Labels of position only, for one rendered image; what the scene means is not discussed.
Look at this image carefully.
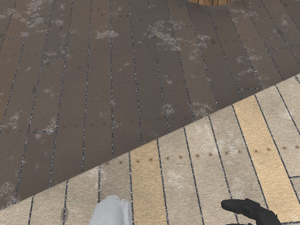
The left robot shin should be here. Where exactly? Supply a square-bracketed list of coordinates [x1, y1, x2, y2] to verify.
[94, 195, 120, 210]

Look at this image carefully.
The left robot thigh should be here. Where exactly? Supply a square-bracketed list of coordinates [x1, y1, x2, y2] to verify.
[88, 198, 132, 225]

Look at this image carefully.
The robot right hand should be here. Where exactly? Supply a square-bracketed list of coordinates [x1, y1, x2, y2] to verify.
[221, 198, 281, 225]

